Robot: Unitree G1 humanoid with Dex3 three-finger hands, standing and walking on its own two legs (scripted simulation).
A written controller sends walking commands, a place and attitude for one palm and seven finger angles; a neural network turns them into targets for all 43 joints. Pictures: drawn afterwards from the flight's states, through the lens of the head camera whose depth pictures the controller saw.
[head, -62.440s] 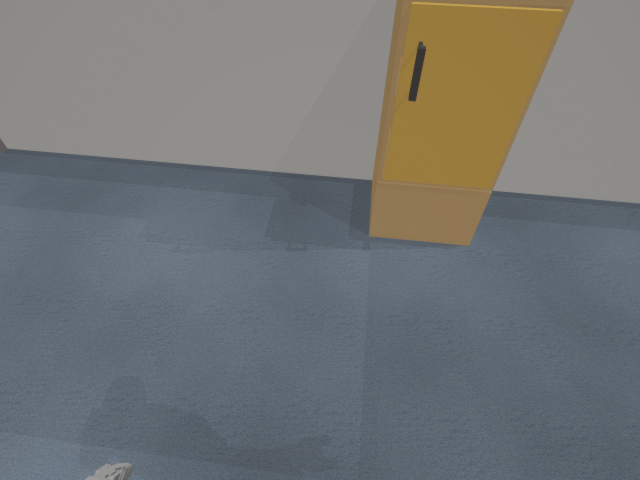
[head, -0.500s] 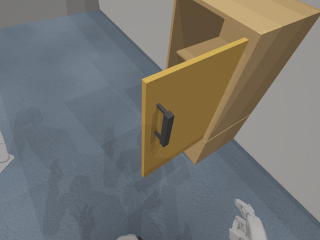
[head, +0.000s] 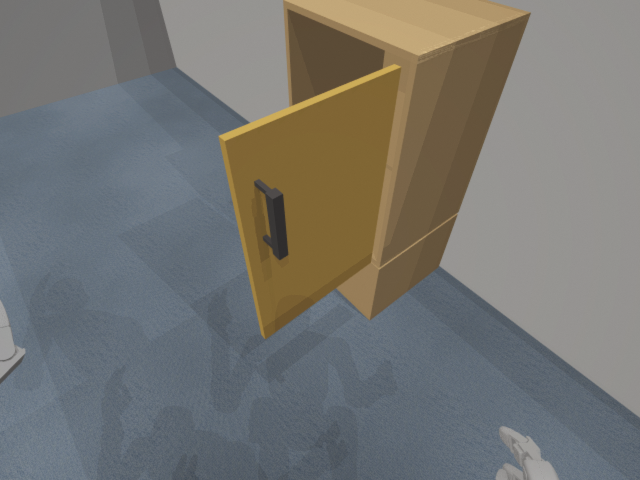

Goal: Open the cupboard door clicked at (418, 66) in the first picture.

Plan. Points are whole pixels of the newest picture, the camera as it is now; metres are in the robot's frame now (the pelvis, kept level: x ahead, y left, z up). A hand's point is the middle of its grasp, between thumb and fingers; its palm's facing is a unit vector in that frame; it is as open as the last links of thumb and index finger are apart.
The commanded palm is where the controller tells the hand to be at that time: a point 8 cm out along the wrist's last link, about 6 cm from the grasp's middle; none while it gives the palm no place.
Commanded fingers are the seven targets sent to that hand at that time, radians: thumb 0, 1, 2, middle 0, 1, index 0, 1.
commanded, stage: stop stepping back and stand still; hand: left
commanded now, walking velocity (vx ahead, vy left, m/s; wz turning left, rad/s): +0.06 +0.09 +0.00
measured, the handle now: (270, 220) +0.54 +0.13 -0.01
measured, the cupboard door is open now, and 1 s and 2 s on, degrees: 92 92 92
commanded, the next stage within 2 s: let the arm hang, fingers relaxed in 1.00 s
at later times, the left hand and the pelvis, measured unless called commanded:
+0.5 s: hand out of the picture +0.12 +0.30 +0.16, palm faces +0.50 -0.75 -0.43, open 7.4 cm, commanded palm +0.06 +0.33 +0.18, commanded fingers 0.00 0.90 0.90 -0.20 -0.30 -0.20 -0.30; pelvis -0.07 +0.03 -0.01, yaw +2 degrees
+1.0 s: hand out of the picture +0.14 +0.29 +0.15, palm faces +0.40 -0.78 -0.49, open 7.4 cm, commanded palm +0.07 +0.33 +0.18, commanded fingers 0.00 0.90 0.90 -0.20 -0.30 -0.20 -0.30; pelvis -0.06 +0.02 +0.00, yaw +1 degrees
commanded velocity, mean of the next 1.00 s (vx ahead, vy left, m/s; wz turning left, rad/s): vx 0.09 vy -0.02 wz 0.00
